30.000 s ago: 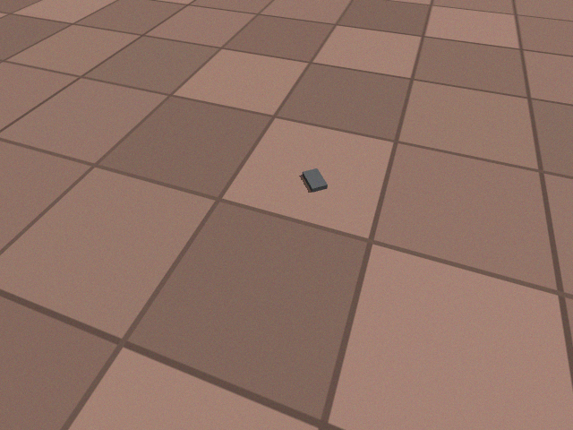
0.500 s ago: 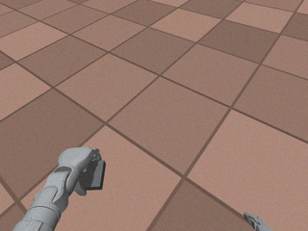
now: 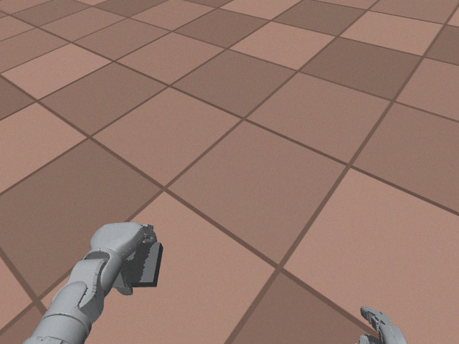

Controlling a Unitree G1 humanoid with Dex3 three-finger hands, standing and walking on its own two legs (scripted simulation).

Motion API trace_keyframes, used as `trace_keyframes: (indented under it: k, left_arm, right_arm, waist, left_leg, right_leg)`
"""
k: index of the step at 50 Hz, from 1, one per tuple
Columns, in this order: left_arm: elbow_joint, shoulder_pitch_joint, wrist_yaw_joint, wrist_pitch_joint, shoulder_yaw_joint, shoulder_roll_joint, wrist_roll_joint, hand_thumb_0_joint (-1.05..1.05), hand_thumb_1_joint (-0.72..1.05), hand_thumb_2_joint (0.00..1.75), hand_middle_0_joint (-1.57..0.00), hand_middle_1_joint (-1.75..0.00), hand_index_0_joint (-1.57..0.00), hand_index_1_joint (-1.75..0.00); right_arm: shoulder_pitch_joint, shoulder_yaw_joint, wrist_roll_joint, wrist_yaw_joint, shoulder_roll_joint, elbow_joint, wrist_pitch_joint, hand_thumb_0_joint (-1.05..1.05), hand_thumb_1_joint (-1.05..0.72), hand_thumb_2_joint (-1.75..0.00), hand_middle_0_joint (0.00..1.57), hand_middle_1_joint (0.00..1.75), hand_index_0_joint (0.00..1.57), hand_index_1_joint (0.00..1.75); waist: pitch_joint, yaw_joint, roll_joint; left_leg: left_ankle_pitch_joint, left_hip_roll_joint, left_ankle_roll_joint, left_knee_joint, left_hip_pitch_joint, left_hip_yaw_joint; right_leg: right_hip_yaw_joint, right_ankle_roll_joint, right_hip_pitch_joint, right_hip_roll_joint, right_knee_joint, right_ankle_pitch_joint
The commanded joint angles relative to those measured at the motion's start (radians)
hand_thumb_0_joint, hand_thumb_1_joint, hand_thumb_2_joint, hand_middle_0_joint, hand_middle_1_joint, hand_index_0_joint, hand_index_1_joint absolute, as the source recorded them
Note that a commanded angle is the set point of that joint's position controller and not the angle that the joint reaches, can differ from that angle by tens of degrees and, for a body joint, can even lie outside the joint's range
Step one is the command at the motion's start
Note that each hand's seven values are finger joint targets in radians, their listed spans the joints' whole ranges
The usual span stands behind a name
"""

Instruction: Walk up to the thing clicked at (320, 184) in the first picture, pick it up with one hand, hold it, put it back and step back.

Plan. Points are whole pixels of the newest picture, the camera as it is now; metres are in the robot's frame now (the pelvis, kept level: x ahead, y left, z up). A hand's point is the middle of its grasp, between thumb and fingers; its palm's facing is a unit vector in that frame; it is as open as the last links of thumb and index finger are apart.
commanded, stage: hold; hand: left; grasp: from above
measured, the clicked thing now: (126, 264) +0.30 +0.23 -0.07
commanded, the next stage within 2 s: crouch in 1.02 s
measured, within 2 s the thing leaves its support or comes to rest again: neither
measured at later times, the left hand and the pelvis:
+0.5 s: hand (126, 259) +0.29 +0.21 -0.02, palm faces -0.44 -0.04 -0.89, open 10.7 cm; pelvis +0.00 -0.01 +0.01, yaw +0 degrees
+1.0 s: hand (126, 252) +0.30 +0.21 -0.02, palm faces -0.45 -0.04 -0.89, open 10.7 cm; pelvis +0.01 +0.00 +0.01, yaw +0 degrees
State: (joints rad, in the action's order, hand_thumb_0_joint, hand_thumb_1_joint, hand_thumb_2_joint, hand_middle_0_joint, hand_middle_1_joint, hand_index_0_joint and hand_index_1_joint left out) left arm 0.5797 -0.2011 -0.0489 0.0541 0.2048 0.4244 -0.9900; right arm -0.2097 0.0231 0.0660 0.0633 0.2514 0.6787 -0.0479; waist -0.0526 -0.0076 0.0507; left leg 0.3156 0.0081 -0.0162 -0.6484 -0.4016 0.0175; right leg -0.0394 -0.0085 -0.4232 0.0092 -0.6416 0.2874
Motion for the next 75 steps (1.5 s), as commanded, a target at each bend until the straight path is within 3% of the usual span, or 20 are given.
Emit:
trace_keyframes:
  k: [1, 2, 11, 22, 23, 25, 30, 37, 38, 43, 51, 55, 56, 57, 58, 59, 64, 67, 70, 75]
  left_arm:
    - [-0.191, -0.304, 0.040, 0.001, -0.110, 0.208, 0.000, 0.00, 0.73, 0.66, -1.00, -0.67, -1.05, -0.63]
    - [-0.227, -0.322, 0.042, 0.003, -0.118, 0.217, 0.008, 0.00, 0.74, 0.68, -1.02, -0.67, -1.06, -0.63]
    - [-0.211, -0.291, 0.030, -0.006, -0.100, 0.201, 0.007, 0.00, 0.73, 0.67, -1.01, -0.67, -1.05, -0.63]
    - [-0.218, -0.282, 0.021, -0.007, -0.128, 0.219, 0.021, 0.00, 0.73, 0.66, -1.01, -0.67, -1.06, -0.62]
    - [-0.236, -0.284, 0.015, -0.004, -0.106, 0.198, 0.025, 0.00, 0.72, 0.67, -1.01, -0.66, -1.05, -0.62]
    - [-0.233, -0.295, 0.013, -0.002, -0.122, 0.216, 0.025, 0.00, 0.73, 0.64, -1.00, -0.68, -1.05, -0.63]
    - [-0.230, -0.266, 0.009, 0.001, -0.101, 0.197, 0.023, 0.00, 0.72, 0.66, -1.01, -0.65, -1.05, -0.61]
    - [-0.234, -0.307, 0.030, 0.015, -0.136, 0.231, 0.012, 0.00, 0.74, 0.68, -1.03, -0.66, -1.07, -0.62]
    - [-0.239, -0.302, 0.032, 0.015, -0.114, 0.204, 0.015, 0.00, 0.75, 0.69, -1.04, -0.66, -1.08, -0.62]
    - [-0.226, -0.306, 0.045, 0.010, -0.130, 0.224, 0.003, 0.00, 0.74, 0.68, -1.03, -0.65, -1.06, -0.61]
    - [-0.185, -0.245, 0.027, 0.002, -0.093, 0.183, 0.015, 0.00, 0.73, 0.68, -1.02, -0.65, -1.05, -0.62]
    - [-0.195, -0.293, 0.032, 0.013, -0.124, 0.229, 0.004, 0.00, 0.71, 0.67, -1.02, -0.62, -1.04, -0.59]
    - [-0.235, -0.341, 0.033, 0.018, -0.112, 0.222, 0.011, 0.00, 0.78, 0.59, -1.02, -0.70, -1.09, -0.65]
    - [-0.226, -0.339, 0.039, 0.019, -0.126, 0.229, 0.008, 0.00, 0.70, 0.64, -0.94, -0.71, -1.01, -0.66]
    - [-0.193, -0.312, 0.043, 0.017, -0.124, 0.217, 0.000, 0.00, 0.65, 0.69, -0.96, -0.67, -0.99, -0.64]
    - [-0.199, -0.302, 0.049, 0.019, -0.122, 0.207, 0.011, 0.00, 0.65, 0.71, -0.96, -0.67, -0.99, -0.64]
    - [-0.112, -0.255, 0.075, 0.026, -0.093, 0.167, -0.014, 0.00, 0.64, 0.72, -0.97, -0.66, -0.99, -0.64]
    - [-0.038, -0.261, 0.116, 0.044, -0.098, 0.161, -0.041, 0.00, 0.64, 0.69, -0.97, -0.63, -0.99, -0.61]
    - [0.019, -0.340, 0.174, 0.063, -0.108, 0.173, -0.062, 0.00, 0.64, 0.68, -0.97, -0.64, -0.99, -0.62]
    - [0.162, -0.509, 0.283, 0.084, -0.098, 0.176, -0.144, 0.00, 0.60, 0.67, -0.94, -0.65, -0.96, -0.63]
  right_arm:
    - [0.074, 0.046, 0.001, 0.015, 0.133, -0.133, 0.048, 0.00, -0.90, -0.90, 0.20, 0.30, 0.20, 0.30]
    - [0.079, 0.047, 0.003, 0.015, 0.135, -0.136, 0.048, 0.00, -0.90, -0.90, 0.20, 0.30, 0.20, 0.30]
    - [0.101, 0.039, 0.007, 0.017, 0.131, -0.142, 0.048, 0.00, -0.90, -0.90, 0.20, 0.30, 0.20, 0.30]
    - [0.128, 0.033, 0.009, 0.021, 0.124, -0.149, 0.047, 0.00, -0.90, -0.90, 0.20, 0.30, 0.20, 0.30]
    - [0.128, 0.033, 0.008, 0.020, 0.125, -0.151, 0.048, 0.00, -0.90, -0.90, 0.20, 0.30, 0.20, 0.30]
    - [0.126, 0.032, 0.008, 0.022, 0.125, -0.147, 0.047, 0.00, -0.90, -0.90, 0.20, 0.30, 0.20, 0.30]
    - [0.126, 0.032, 0.011, 0.023, 0.124, -0.148, 0.040, 0.00, -0.90, -0.90, 0.20, 0.30, 0.20, 0.30]
    - [0.123, 0.032, 0.007, 0.026, 0.121, -0.136, 0.032, 0.00, -0.90, -0.90, 0.20, 0.30, 0.20, 0.30]
    - [0.124, 0.034, 0.008, 0.025, 0.120, -0.139, 0.031, 0.00, -0.90, -0.90, 0.20, 0.30, 0.20, 0.30]
    - [0.121, 0.040, 0.009, 0.024, 0.123, -0.129, 0.024, 0.00, -0.90, -0.90, 0.20, 0.30, 0.20, 0.30]
    - [0.111, 0.047, 0.014, 0.020, 0.127, -0.131, 0.018, 0.00, -0.90, -0.90, 0.20, 0.30, 0.20, 0.30]
    - [0.099, 0.050, 0.015, 0.021, 0.127, -0.129, 0.011, 0.00, -0.90, -0.90, 0.20, 0.30, 0.20, 0.30]
    - [0.101, 0.049, 0.013, 0.021, 0.127, -0.130, 0.011, 0.00, -0.92, -0.91, 0.20, 0.30, 0.20, 0.30]
    - [0.099, 0.049, 0.014, 0.021, 0.128, -0.131, 0.011, 0.00, -0.88, -0.89, 0.20, 0.30, 0.20, 0.30]
    - [0.091, 0.049, 0.013, 0.021, 0.128, -0.128, 0.012, 0.00, -0.88, -0.90, 0.20, 0.30, 0.20, 0.30]
    - [0.095, 0.048, 0.013, 0.020, 0.127, -0.129, 0.011, 0.00, -0.88, -0.90, 0.20, 0.30, 0.20, 0.30]
    - [0.084, 0.051, 0.011, 0.017, 0.124, -0.125, 0.000, 0.00, -0.88, -0.90, 0.20, 0.30, 0.20, 0.30]
    - [0.074, 0.052, 0.004, 0.011, 0.126, -0.120, -0.007, 0.00, -0.88, -0.90, 0.20, 0.30, 0.20, 0.30]
    - [0.061, 0.055, -0.010, 0.003, 0.131, -0.107, -0.015, 0.00, -0.89, -0.90, 0.20, 0.30, 0.20, 0.30]
    - [-0.002, 0.076, -0.041, -0.016, 0.146, -0.081, -0.009, 0.00, -0.89, -0.90, 0.20, 0.30, 0.20, 0.30]
  waist:
    - [-0.232, -0.002, -0.034]
    - [-0.241, 0.009, -0.016]
    - [-0.194, 0.006, -0.040]
    - [-0.172, 0.018, -0.026]
    - [-0.177, 0.013, -0.036]
    - [-0.176, 0.015, -0.054]
    - [-0.182, 0.010, -0.060]
    - [-0.211, 0.010, -0.029]
    - [-0.208, 0.008, -0.026]
    - [-0.214, 0.014, -0.012]
    - [-0.203, 0.010, -0.045]
    - [-0.226, 0.021, -0.022]
    - [-0.244, 0.014, -0.010]
    - [-0.240, 0.014, -0.003]
    - [-0.226, 0.007, -0.018]
    - [-0.219, 0.013, -0.025]
    - [-0.179, -0.004, -0.075]
    - [-0.153, -0.010, -0.099]
    - [-0.182, -0.017, -0.063]
    - [-0.296, -0.057, -0.034]
  left_leg:
    - [-0.189, 0.013, 0.000, 0.104, 0.124, -0.014]
    - [-0.193, 0.013, 0.003, 0.111, 0.137, -0.012]
    - [-0.161, 0.014, -0.002, 0.145, 0.145, -0.011]
    - [-0.163, 0.013, 0.001, 0.182, 0.177, -0.009]
    - [-0.156, 0.013, -0.001, 0.182, 0.186, -0.005]
    - [-0.164, 0.018, -0.005, 0.178, 0.182, -0.003]
    - [-0.213, 0.015, -0.005, 0.182, 0.203, -0.003]
    - [-0.232, 0.023, -0.004, 0.177, 0.221, 0.002]
    - [-0.238, 0.020, -0.002, 0.182, 0.228, 0.001]
    - [-0.267, 0.017, 0.002, 0.188, 0.233, -0.001]
    - [-0.312, 0.011, 0.001, 0.190, 0.241, -0.002]
    - [-0.357, 0.011, 0.003, 0.186, 0.251, -0.005]
    - [-0.352, 0.012, 0.004, 0.185, 0.263, -0.005]
    - [-0.357, 0.010, 0.006, 0.188, 0.271, -0.004]
    - [-0.356, 0.013, 0.003, 0.183, 0.260, -0.002]
    - [-0.346, 0.011, 0.005, 0.187, 0.255, -0.004]
    - [-0.341, 0.015, -0.002, 0.160, 0.212, 0.001]
    - [-0.287, 0.018, -0.004, 0.116, 0.144, 0.000]
    - [-0.258, 0.018, 0.005, 0.033, 0.062, 0.001]
    - [-0.182, 0.019, 0.011, -0.208, -0.163, 0.000]
  right_leg:
    - [0.014, 0.023, 0.092, 0.030, 0.104, -0.140]
    - [0.014, 0.024, 0.105, 0.031, 0.108, -0.140]
    - [0.013, 0.022, 0.116, 0.027, 0.146, -0.111]
    - [0.014, 0.023, 0.140, 0.027, 0.178, -0.107]
    - [0.013, 0.022, 0.140, 0.025, 0.184, -0.101]
    - [0.009, 0.016, 0.148, 0.022, 0.191, -0.112]
    - [0.011, 0.017, 0.163, 0.023, 0.188, -0.162]
    - [0.006, 0.016, 0.169, 0.018, 0.194, -0.185]
    - [0.009, 0.018, 0.171, 0.021, 0.192, -0.190]
    - [0.016, 0.024, 0.183, 0.024, 0.187, -0.211]
    - [0.020, 0.024, 0.193, 0.026, 0.189, -0.255]
    - [0.023, 0.026, 0.209, 0.026, 0.180, -0.293]
    - [0.020, 0.026, 0.208, 0.027, 0.181, -0.292]
    - [0.021, 0.027, 0.204, 0.028, 0.181, -0.290]
    - [0.020, 0.025, 0.197, 0.026, 0.182, -0.298]
    - [0.023, 0.026, 0.198, 0.029, 0.184, -0.286]
    - [0.022, 0.020, 0.160, 0.021, 0.172, -0.297]
    - [0.025, 0.018, 0.104, 0.017, 0.139, -0.253]
    - [0.029, 0.025, 0.022, 0.020, 0.053, -0.217]
    - [0.024, 0.030, -0.215, 0.020, -0.158, -0.153]
